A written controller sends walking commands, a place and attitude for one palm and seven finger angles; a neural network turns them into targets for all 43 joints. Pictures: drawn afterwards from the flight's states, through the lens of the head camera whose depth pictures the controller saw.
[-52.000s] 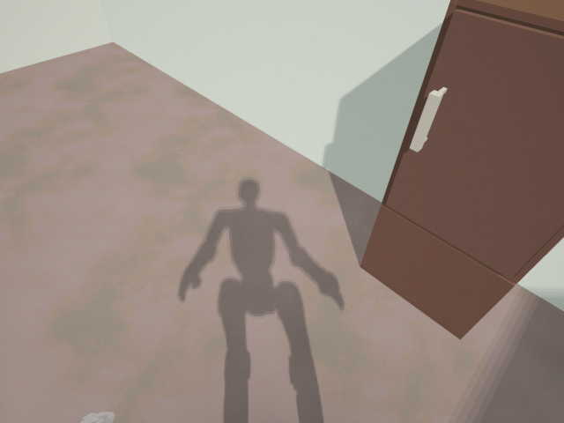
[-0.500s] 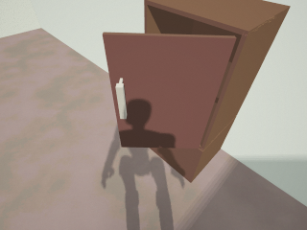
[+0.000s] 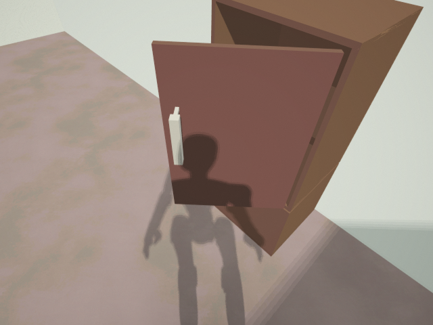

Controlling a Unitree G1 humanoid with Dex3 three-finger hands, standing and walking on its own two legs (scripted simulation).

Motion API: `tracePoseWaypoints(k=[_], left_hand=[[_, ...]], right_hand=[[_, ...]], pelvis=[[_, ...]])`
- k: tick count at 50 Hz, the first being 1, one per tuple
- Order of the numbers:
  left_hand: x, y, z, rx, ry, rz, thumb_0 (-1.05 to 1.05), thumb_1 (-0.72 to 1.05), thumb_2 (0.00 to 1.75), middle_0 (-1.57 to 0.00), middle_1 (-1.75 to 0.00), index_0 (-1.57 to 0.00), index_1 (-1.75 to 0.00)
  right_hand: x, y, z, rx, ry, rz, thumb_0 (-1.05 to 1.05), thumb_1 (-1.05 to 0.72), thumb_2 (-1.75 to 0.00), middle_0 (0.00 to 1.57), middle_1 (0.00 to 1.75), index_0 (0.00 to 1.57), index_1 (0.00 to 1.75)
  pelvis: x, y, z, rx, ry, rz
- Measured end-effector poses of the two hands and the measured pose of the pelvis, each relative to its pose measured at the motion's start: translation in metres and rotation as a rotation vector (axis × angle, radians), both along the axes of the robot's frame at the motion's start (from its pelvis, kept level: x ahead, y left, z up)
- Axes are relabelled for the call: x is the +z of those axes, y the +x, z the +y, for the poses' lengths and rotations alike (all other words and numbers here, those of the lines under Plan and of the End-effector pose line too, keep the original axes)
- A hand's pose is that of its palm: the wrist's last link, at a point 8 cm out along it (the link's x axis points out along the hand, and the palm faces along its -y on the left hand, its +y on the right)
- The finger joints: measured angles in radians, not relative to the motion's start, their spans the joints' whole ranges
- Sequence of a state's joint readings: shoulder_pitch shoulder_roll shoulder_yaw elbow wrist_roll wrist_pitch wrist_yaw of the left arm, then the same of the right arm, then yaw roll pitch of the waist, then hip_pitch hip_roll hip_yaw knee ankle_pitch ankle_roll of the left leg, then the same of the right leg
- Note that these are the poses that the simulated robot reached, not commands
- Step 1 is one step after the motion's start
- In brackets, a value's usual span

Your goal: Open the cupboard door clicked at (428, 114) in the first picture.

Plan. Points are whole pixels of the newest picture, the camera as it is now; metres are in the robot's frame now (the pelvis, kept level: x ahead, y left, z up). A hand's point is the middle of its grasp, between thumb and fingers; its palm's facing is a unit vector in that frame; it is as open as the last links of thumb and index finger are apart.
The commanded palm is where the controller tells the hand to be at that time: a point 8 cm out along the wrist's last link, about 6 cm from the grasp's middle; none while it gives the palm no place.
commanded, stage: look again from close up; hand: left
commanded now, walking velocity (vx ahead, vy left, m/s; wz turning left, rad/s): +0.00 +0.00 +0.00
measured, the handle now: (177, 136) +0.57 +0.14 +0.01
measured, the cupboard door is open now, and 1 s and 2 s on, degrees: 44 44 44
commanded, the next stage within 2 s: shuffle to correct the standing spot in 0.24 s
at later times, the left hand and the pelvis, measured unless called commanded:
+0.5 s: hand out of the picture +0.05 +0.21 -0.17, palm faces -0.01 -0.97 -0.25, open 7.4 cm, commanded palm none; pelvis +0.05 +0.00 +0.01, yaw +0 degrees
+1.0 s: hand out of the picture +0.10 +0.09 -0.18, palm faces -0.01 -0.98 -0.20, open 7.3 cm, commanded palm none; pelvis +0.06 -0.09 -0.01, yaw -2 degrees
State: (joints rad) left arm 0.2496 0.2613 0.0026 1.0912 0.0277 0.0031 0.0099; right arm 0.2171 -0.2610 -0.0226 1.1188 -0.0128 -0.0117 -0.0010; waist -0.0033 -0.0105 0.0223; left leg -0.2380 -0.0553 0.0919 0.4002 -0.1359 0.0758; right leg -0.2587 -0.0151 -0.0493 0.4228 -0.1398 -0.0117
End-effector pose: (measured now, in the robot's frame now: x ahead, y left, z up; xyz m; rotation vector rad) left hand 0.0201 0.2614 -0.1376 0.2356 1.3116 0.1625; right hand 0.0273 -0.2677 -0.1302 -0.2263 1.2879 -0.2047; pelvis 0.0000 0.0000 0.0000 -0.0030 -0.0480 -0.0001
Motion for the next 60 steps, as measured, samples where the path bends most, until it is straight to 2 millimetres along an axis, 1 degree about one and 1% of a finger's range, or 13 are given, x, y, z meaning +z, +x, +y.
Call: tracePoseWaypoints(k=[12, 21, 27, 32, 36, 39, 41, 44, 48, 51, 54, 57, 60], left_hand=[[-0.001, 0.003, 0.003, 0.016, -0.002, 0.034, 0.00, 0.90, 0.90, -0.20, -0.30, -0.21, -0.30], [0.003, 0.020, 0.001, 0.023, 0.004, 0.044, 0.00, 0.90, 0.90, -0.20, -0.30, -0.21, -0.30], [-0.001, 0.032, -0.015, 0.017, -0.020, 0.079, 0.00, 0.91, 0.90, -0.20, -0.30, -0.20, -0.30], [-0.006, 0.043, -0.039, 0.012, -0.049, 0.106, 0.00, 0.91, 0.90, -0.20, -0.30, -0.20, -0.30], [-0.005, 0.054, -0.061, 0.016, -0.059, 0.101, 0.00, 0.91, 0.90, -0.20, -0.30, -0.20, -0.30], [-0.004, 0.064, -0.078, 0.011, -0.060, 0.078, 0.00, 0.91, 0.90, -0.20, -0.30, -0.20, -0.30], [-0.008, 0.068, -0.090, 0.002, -0.051, 0.051, 0.00, 0.90, 0.90, -0.20, -0.30, -0.20, -0.30], [-0.013, 0.070, -0.108, -0.007, -0.045, 0.034, 0.00, 0.91, 0.90, -0.20, -0.30, -0.20, -0.30], [-0.011, 0.074, -0.123, -0.004, -0.059, 0.007, 0.00, 0.91, 0.90, -0.20, -0.30, -0.21, -0.30], [-0.011, 0.076, -0.123, 0.006, -0.064, -0.014, 0.01, 0.92, 0.90, -0.20, -0.30, -0.21, -0.30], [-0.012, 0.075, -0.115, 0.022, -0.067, -0.031, 0.01, 0.92, 0.90, -0.20, -0.30, -0.21, -0.30], [-0.018, 0.071, -0.102, 0.035, -0.070, -0.031, 0.00, 0.91, 0.90, -0.20, -0.30, -0.21, -0.30], [-0.021, 0.067, -0.090, 0.043, -0.070, -0.018, 0.00, 0.91, 0.90, -0.20, -0.30, -0.21, -0.30]], right_hand=[[0.003, 0.021, 0.000, 0.015, -0.011, 0.005, 0.00, -0.90, -0.90, 0.20, 0.30, 0.20, 0.30], [0.004, 0.048, 0.004, 0.027, -0.001, -0.005, 0.00, -0.90, -0.90, 0.20, 0.30, 0.20, 0.30], [0.001, 0.061, 0.013, 0.013, 0.021, -0.002, 0.00, -0.90, -0.90, 0.20, 0.30, 0.20, 0.30], [-0.006, 0.058, 0.014, -0.021, 0.040, 0.022, 0.00, -0.90, -0.90, 0.20, 0.30, 0.20, 0.30], [-0.010, 0.045, 0.002, -0.056, 0.047, 0.060, 0.00, -0.90, -0.90, 0.20, 0.30, 0.20, 0.30], [-0.015, 0.034, -0.015, -0.083, 0.052, 0.090, 0.00, -0.90, -0.90, 0.20, 0.30, 0.20, 0.30], [-0.022, 0.030, -0.030, -0.100, 0.056, 0.101, 0.00, -0.90, -0.90, 0.20, 0.30, 0.20, 0.30], [-0.027, 0.026, -0.051, -0.116, 0.055, 0.111, 0.00, -0.90, -0.90, 0.20, 0.30, 0.20, 0.30], [-0.020, 0.029, -0.067, -0.108, 0.041, 0.104, 0.00, -0.90, -0.90, 0.20, 0.30, 0.20, 0.30], [-0.012, 0.034, -0.070, -0.090, 0.027, 0.089, 0.00, -0.90, -0.90, 0.20, 0.30, 0.20, 0.30], [-0.007, 0.041, -0.067, -0.068, 0.015, 0.065, 0.00, -0.91, -0.90, 0.20, 0.30, 0.20, 0.29], [-0.006, 0.048, -0.056, -0.057, 0.007, 0.025, 0.00, -0.91, -0.90, 0.20, 0.30, 0.20, 0.29], [-0.003, 0.049, -0.040, -0.044, 0.016, 0.002, 0.00, -0.91, -0.90, 0.19, 0.30, 0.20, 0.29]], pelvis=[[0.001, 0.014, 0.003, 0.007, 0.003, 0.007], [0.004, 0.035, 0.002, 0.009, 0.005, 0.026], [0.005, 0.051, -0.005, 0.001, 0.011, 0.042], [0.003, 0.058, -0.018, -0.011, 0.025, 0.046], [0.002, 0.059, -0.034, -0.024, 0.017, 0.043], [0.000, 0.058, -0.050, -0.034, 0.006, 0.040], [-0.007, 0.060, -0.064, -0.039, 0.014, 0.041], [-0.012, 0.059, -0.078, -0.038, -0.002, 0.036], [-0.008, 0.058, -0.085, -0.032, -0.008, 0.037], [-0.005, 0.057, -0.086, -0.029, -0.003, 0.038], [-0.005, 0.054, -0.081, -0.025, 0.001, 0.040], [-0.008, 0.051, -0.072, -0.023, 0.000, 0.035], [-0.007, 0.048, -0.063, -0.029, 0.005, 0.023]])
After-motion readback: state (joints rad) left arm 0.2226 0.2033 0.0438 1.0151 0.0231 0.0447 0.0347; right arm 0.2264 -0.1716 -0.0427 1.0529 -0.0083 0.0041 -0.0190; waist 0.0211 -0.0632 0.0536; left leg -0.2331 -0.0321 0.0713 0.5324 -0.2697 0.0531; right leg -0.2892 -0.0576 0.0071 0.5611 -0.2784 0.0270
